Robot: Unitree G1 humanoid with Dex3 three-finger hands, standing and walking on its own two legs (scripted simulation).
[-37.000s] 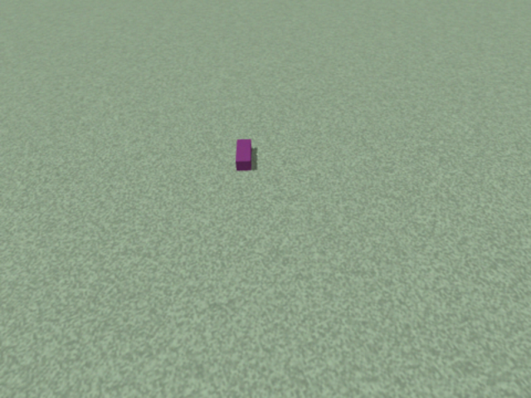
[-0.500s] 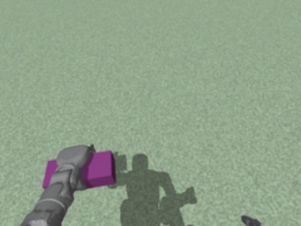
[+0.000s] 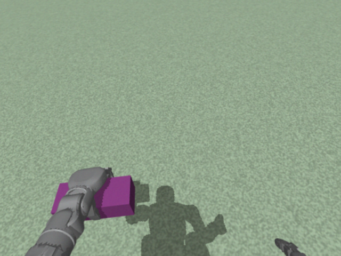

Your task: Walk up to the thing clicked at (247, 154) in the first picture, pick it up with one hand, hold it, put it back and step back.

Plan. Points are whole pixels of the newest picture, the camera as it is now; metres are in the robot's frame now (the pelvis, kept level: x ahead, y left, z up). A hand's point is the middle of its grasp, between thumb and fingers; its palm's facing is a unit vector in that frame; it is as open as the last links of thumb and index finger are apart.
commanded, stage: hold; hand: left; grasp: from above
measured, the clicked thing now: (96, 199) +0.31 +0.23 -0.08
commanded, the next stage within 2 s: crouch in 1.36 s
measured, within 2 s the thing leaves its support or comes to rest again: neither
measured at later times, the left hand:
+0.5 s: hand (96, 205) +0.27 +0.21 -0.03, palm faces -0.45 -0.08 -0.89, open 11.0 cm
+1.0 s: hand (93, 201) +0.27 +0.21 -0.02, palm faces -0.46 -0.07 -0.88, open 11.0 cm
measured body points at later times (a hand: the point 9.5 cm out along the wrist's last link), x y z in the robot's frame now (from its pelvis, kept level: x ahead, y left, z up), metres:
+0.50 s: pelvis -0.02 -0.01 +0.01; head -0.02 -0.04 +0.46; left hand +0.29 +0.21 +0.02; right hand +0.12 -0.27 -0.11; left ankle +0.00 +0.12 -0.72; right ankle +0.01 -0.14 -0.72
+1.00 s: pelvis -0.01 -0.01 +0.01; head -0.01 -0.03 +0.46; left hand +0.29 +0.21 +0.03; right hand +0.14 -0.26 -0.10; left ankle +0.00 +0.12 -0.72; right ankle +0.01 -0.14 -0.72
